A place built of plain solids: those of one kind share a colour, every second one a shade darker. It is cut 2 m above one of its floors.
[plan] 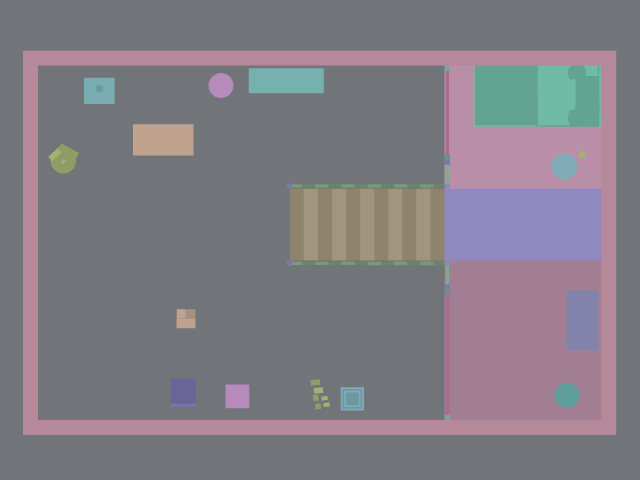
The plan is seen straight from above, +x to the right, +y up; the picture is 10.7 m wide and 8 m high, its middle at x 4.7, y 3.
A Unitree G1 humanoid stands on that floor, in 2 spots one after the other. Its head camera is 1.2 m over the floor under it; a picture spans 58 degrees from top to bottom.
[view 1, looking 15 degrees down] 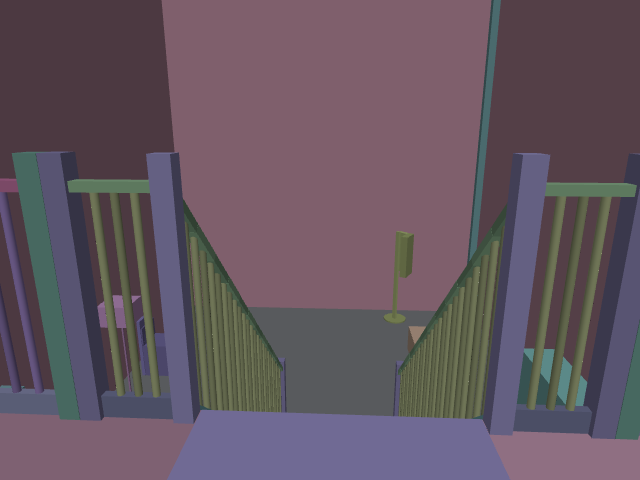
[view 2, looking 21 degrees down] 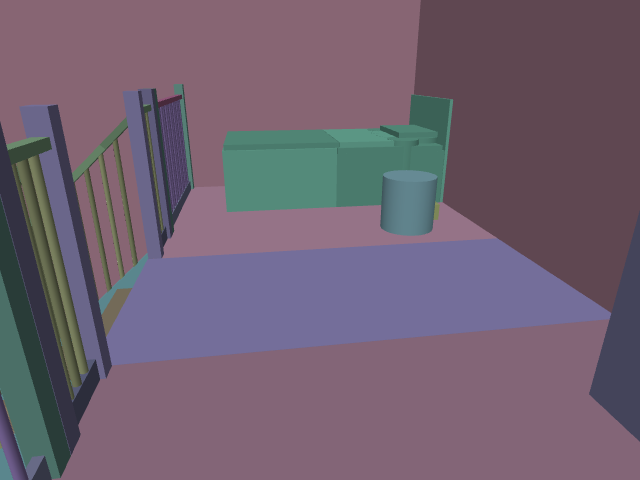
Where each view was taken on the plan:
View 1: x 8.37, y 3.26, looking -177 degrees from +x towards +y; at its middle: wall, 8.68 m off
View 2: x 7.52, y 0.95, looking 81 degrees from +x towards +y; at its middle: upper_floor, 3.35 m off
